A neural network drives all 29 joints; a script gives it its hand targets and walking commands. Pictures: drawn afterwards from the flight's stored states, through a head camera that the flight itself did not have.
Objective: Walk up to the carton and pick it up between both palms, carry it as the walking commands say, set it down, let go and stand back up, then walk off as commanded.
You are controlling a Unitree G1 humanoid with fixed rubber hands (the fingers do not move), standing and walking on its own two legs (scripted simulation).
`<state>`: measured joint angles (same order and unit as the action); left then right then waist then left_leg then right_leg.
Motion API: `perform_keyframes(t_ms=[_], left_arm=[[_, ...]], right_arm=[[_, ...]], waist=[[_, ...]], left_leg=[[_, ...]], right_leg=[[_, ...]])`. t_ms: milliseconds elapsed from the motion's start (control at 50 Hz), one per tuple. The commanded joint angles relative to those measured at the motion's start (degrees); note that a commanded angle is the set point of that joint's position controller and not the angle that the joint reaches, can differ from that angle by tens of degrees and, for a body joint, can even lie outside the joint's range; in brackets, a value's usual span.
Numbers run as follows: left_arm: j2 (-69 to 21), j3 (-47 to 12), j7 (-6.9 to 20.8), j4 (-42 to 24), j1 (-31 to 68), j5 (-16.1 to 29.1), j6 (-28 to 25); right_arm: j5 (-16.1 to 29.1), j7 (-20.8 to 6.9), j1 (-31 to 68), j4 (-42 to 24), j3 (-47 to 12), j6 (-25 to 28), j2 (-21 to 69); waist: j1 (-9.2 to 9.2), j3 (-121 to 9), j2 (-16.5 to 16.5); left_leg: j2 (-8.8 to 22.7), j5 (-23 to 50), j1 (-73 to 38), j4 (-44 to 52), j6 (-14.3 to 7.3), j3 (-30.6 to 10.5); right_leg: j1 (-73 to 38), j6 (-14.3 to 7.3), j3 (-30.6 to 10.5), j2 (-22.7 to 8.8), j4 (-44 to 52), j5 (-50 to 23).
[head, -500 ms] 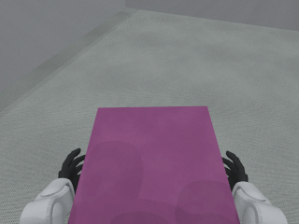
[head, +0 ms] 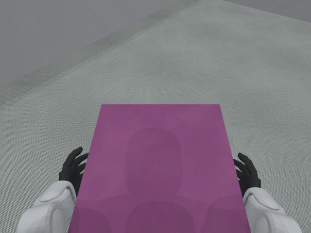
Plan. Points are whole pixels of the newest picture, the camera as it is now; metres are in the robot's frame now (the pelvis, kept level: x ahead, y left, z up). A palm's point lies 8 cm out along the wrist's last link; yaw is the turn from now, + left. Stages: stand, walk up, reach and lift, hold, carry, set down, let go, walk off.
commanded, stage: carry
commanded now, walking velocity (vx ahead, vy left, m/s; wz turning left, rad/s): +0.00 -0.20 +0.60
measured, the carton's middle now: (159, 180) +0.26 +0.00 +0.01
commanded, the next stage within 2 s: none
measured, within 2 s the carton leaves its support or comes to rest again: neither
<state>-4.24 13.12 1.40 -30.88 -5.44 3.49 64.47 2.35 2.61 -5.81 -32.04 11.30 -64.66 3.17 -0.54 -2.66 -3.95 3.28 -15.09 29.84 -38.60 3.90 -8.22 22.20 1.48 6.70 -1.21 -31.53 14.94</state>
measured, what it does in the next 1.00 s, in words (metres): steps to the right, turning left: left foot, then right foot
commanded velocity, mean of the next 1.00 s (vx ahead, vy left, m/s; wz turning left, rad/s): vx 0.00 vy -0.20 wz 0.60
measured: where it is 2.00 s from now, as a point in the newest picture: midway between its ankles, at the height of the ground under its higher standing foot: outside the picture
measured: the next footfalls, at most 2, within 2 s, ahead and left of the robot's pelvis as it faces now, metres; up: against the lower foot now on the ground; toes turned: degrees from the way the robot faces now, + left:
left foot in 0.22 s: +0.00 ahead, +0.06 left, +0.00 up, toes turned +14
right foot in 0.50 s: +0.07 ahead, -0.23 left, +0.00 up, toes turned +12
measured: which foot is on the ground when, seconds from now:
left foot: up 0.00-0.20, down 0.22-0.50, up 0.52-0.74, down 0.76-1.00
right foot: down 0.00-0.24, up 0.26-0.48, down 0.50-0.76, up 0.78-0.98, down 1.00-1.00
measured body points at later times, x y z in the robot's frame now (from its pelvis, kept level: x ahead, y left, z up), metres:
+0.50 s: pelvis -0.04 -0.12 +0.00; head -0.01 -0.12 +0.45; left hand +0.12 +0.14 +0.06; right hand +0.24 -0.23 +0.05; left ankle -0.04 +0.05 -0.72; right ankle +0.03 -0.24 -0.73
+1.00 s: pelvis -0.03 -0.26 +0.00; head +0.00 -0.25 +0.45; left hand +0.04 +0.04 +0.06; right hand +0.27 -0.27 +0.05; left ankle -0.09 -0.10 -0.72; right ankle +0.07 -0.36 -0.72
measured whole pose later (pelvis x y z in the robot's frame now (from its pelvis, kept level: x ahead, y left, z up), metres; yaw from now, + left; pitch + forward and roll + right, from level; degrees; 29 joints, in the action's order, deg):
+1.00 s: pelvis -0.03 -0.26 +0.00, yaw +36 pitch +4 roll -1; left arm -3.5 13.8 1.7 -33.1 -6.6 3.6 65.0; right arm 2.3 3.0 -6.1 -32.6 10.8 -65.9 4.6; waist -0.6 -0.8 -2.5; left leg 3.5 -15.8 26.2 -37.9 4.3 -5.7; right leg 24.1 2.8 5.8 -3.8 -37.4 20.5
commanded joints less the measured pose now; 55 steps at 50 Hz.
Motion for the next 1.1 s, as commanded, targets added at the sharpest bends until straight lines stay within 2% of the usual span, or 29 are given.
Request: perform_keyframes(t_ms=[0, 40, 80, 140, 180, 200, 240, 260, 300, 460, 480, 500, 520, 540, 600, 680, 720, 740, 760, 780, 800, 820, 860, 960, 980, 1000, 1020, 1040, 1080], left_arm=[[-40.89, -50.68, 2.35, -14.62, 24.04, 13.29, -2.53], [-42.22, -49.96, 2.37, -15.05, 24.05, 12.89, -2.38], [-42.09, -48.77, 2.21, -16.47, 24.69, 12.8, -2.66], [-40.4, -49.14, 1.48, -15.67, 21.98, 11.61, -2.33], [-39.48, -49.18, 1.19, -14.27, 21.23, 11.43, -1.48], [-39.59, -49.65, 1.34, -14.22, 22.2, 11.72, -1.21], [-38.98, -52.16, 1.53, -16.7, 25.4, 12.36, -0.49], [-41.19, -52.37, 1.5, -15.7, 26.06, 12.55, -0.46], [-44.73, -54.13, 2.52, -16.61, 28.67, 14.14, -0.92], [-41.94, -53.14, 2.36, -14.82, 23.67, 14.58, -1.71], [-41.16, -52.11, 2.43, -14.87, 24.28, 14.5, -1.7], [-39.18, -50.93, 2.78, -13.92, 24.39, 13.61, -2.11], [-40.54, -51.1, 2.64, -14.7, 23.25, 13.77, -2.16], [-41.26, -50.38, 2.79, -15.32, 22.43, 13.42, -2.13], [-41.06, -49.07, 2.39, -17.33, 24.59, 12.84, -2.53], [-40.1, -49.18, 1.66, -15.29, 22.12, 11.65, -1.5], [-38.8, -49.56, 1.34, -14.45, 21.83, 11.49, -1.02], [-39.16, -50.17, 1.46, -14.63, 24.13, 11.83, -0.56], [-38.58, -51.19, 1.77, -15.87, 24.52, 12.01, 0.28], [-40.87, -51.64, 1.65, -15.35, 26.59, 12.1, 0.14], [-42.28, -53.15, 1.89, -15.68, 27.55, 12.68, 0.13], [-44.21, -53.91, 2.49, -15.85, 27.88, 13.63, -0.2], [-44.53, -53.34, 3.0, -15.19, 28.89, 14.7, -0.46], [-43.1, -53.95, 2.76, -16.65, 26.25, 15.83, -1.95], [-42.0, -52.77, 2.72, -14.45, 23.39, 15.05, -1.49], [-40.58, -52.39, 2.78, -14.65, 24.2, 14.78, -1.7], [-39.42, -51.34, 2.89, -13.98, 23.83, 13.72, -2.16], [-40.08, -51.01, 2.65, -14.93, 22.05, 13.65, -2.01], [-40.7, -50.0, 2.71, -16.93, 24.01, 13.52, -2.57]], right_arm=[[14.27, -6.73, 26.39, -16.23, -48.92, 1.5, 41.32], [15.14, -7.45, 29.23, -15.41, -49.64, 1.54, 42.89], [16.35, -7.54, 28.72, -14.89, -50.72, 1.59, 44.78], [15.76, -7.07, 27.16, -14.33, -49.85, 1.34, 42.21], [15.28, -6.79, 26.15, -13.04, -49.32, 0.85, 41.6], [15.2, -6.87, 26.33, -13.39, -49.42, 0.64, 41.59], [13.93, -6.98, 21.93, -10.34, -46.35, 0.82, 39.51], [14.1, -7.09, 22.26, -10.29, -45.84, 0.69, 40.4], [13.37, -6.99, 25.66, -13.59, -46.29, 1.57, 42.15], [13.0, -6.05, 23.67, -16.8, -46.37, 1.73, 40.49], [13.09, -5.76, 22.74, -16.36, -46.69, 1.4, 40.85], [12.98, -5.58, 25.7, -16.85, -47.97, 0.98, 40.49], [13.94, -5.9, 26.74, -16.99, -48.44, 0.95, 41.19], [15.04, -6.63, 29.32, -17.28, -49.25, 1.03, 42.02], [16.76, -7.13, 29.55, -15.23, -50.65, 1.06, 44.8], [15.94, -6.63, 28.98, -14.3, -49.59, 0.47, 42.34], [14.9, -6.47, 25.31, -11.76, -48.73, -0.14, 41.44], [14.86, -6.69, 26.22, -11.2, -48.23, -0.17, 42.0], [13.79, -6.72, 23.77, -10.23, -46.05, 0.12, 39.88], [14.93, -6.78, 25.9, -11.61, -46.58, 0.28, 40.84], [14.1, -6.84, 24.84, -11.52, -45.68, 0.26, 40.81], [13.89, -6.93, 26.88, -13.64, -46.01, 0.75, 41.8], [13.54, -6.6, 26.68, -13.11, -46.11, 0.99, 43.6], [13.59, -5.88, 25.0, -17.53, -46.58, 1.92, 41.94], [13.25, -5.55, 24.47, -17.25, -46.49, 1.58, 40.57], [13.19, -5.41, 22.9, -17.04, -46.42, 1.38, 40.24], [13.43, -5.5, 26.12, -17.74, -47.7, 0.83, 39.95], [14.46, -5.73, 28.16, -18.07, -47.96, 0.72, 40.11], [16.36, -6.63, 30.1, -17.43, -50.07, 1.0, 42.64]], waist=[[0.6, -19.93, 20.16], [0.42, -17.91, 12.1], [0.62, -17.91, 15.44], [-0.05, -19.61, 15.29], [1.19, -20.74, 14.01], [2.0, -19.64, 12.62], [2.41, -17.09, -16.05], [2.06, -18.13, -11.22], [2.24, -14.99, -6.59], [1.56, -19.48, -10.22], [1.55, -19.64, -1.73], [1.07, -16.95, 20.79], [0.59, -18.52, 20.41], [0.54, -17.77, 15.13], [0.54, -16.88, 14.87], [0.2, -18.19, 15.11], [1.73, -19.58, 12.88], [2.61, -18.01, 6.33], [2.72, -15.05, -14.95], [2.27, -14.39, -14.52], [2.27, -15.2, -10.77], [2.2, -14.75, -6.25], [2.16, -11.98, -6.0], [1.85, -17.68, -9.97], [1.4, -18.45, -7.55], [1.34, -19.75, 2.69], [0.83, -17.83, 21.44], [0.35, -17.4, 19.27], [0.36, -16.96, 14.62]], left_leg=[[-3.31, -18.85, 8.29, -21.29, -0.06, 11.63], [-0.82, -14.58, 5.45, -26.09, -0.75, 10.22], [-0.81, -11.61, 2.55, -19.28, -1.21, 12.05], [-2.52, -12.41, -2.13, -7.3, -2.88, 13.74], [-2.01, -1.58, -8.85, 8.59, -4.51, 14.13], [2.43, 3.69, -16.48, 12.22, -6.48, 7.32], [24.12, 40.35, -28.32, 15.66, -17.02, -26.85], [22.77, 42.43, -29.25, 14.3, -17.42, -22.52], [19.04, 28.48, -23.68, 14.16, -14.39, -13.53], [7.26, 12.21, -10.7, 10.02, -4.69, -4.22], [2.25, 6.33, -5.11, 1.94, -3.31, 0.33], [-6.35, -13.87, 9.7, -12.9, -0.4, 9.8], [-2.46, -20.73, 8.63, -24.68, -0.07, 11.39], [-1.54, -17.75, 6.54, -27.58, -0.5, 9.22], [-0.66, -10.9, 3.06, -22.27, -1.05, 12.03], [-2.23, -10.34, -3.08, -6.28, -3.14, 14.42], [-0.75, -2.78, -13.75, 11.22, -5.97, 12.61], [7.02, 4.04, -22.11, 14.83, -8.58, 0.65], [23.36, 20.94, -24.6, 17.47, -15.92, -24.94], [24.37, 36.52, -28.04, 16.32, -18.82, -26.4], [22.71, 31.39, -25.59, 15.17, -17.94, -21.19], [20.54, 24.29, -23.05, 15.06, -15.01, -14.83], [15.89, 19.52, -16.67, 14.25, -11.39, -8.72], [9.34, 15.91, -12.21, 10.26, -6.14, -3.65], [7.09, 12.37, -8.79, 6.98, -4.89, -2.44], [0.16, 5.44, -2.23, -1.91, -2.93, 3.7], [-5.35, -18.36, 7.76, -16.78, -0.3, 12.67], [-2.14, -21.4, 7.72, -25.98, -0.35, 10.96], [-0.47, -15.43, 6.06, -25.89, -1.29, 10.72]], right_leg=[[-16.78, -11.81, -20.51, -25.28, 13.73, -13.33], [-12.14, -13.08, -9.48, -19.53, 9.88, -19.85], [-13.34, -11.01, -2.44, -14.96, 6.77, -24.09], [-15.13, -11.6, -2.59, -15.22, 2.76, -24.03], [-14.16, -9.4, -0.44, -14.48, -2.91, -23.2], [-5.8, -6.22, 0.64, -13.42, -7.39, -18.77], [18.55, 1.87, 0.8, -2.39, -23.96, 17.85], [18.69, 2.24, -5.93, -4.38, -29.91, 17.18], [18.03, 1.97, -6.98, -6.26, -29.38, 11.72], [-10.53, 1.23, 3.71, 1.89, 6.39, 4.48], [-16.84, -0.64, -3.87, -5.17, 13.89, 4.67], [-20.77, -7.11, -23.8, -21.96, 18.09, -4.97], [-16.04, -12.34, -20.89, -26.16, 13.73, -8.94], [-13.07, -12.5, -15.01, -21.13, 12.18, -8.77], [-12.66, -11.03, -2.74, -15.11, 7.48, -17.53], [-12.39, -11.96, -2.28, -15.65, 3.93, -10.96], [-8.69, -8.99, -0.75, -14.8, -2.21, -9.79], [2.57, -4.39, 1.22, -13.1, -10.66, -6.02], [17.43, 1.33, 3.64, -5.06, -20.39, 11.01], [21.16, 2.32, -3.24, -4.18, -29.86, 18.89], [20.06, 2.46, -7.24, -5.78, -32.05, 16.32], [18.1, 2.34, -7.22, -6.74, -32.27, 12.74], [12.87, 1.3, -5.25, -6.27, -24.5, 8.11], [-5.79, 1.71, 2.94, 0.21, -0.16, 4.77], [-11.98, 0.95, 2.51, -0.49, 6.76, 4.07], [-18.18, -1.69, -7.25, -8.99, 14.23, 4.74], [-18.4, -8.78, -22.02, -23.79, 15.19, -5.47], [-14.51, -11.97, -19.33, -24.26, 13.2, -5.95], [-13.18, -12.32, -9.26, -19.37, 9.52, -14.44]])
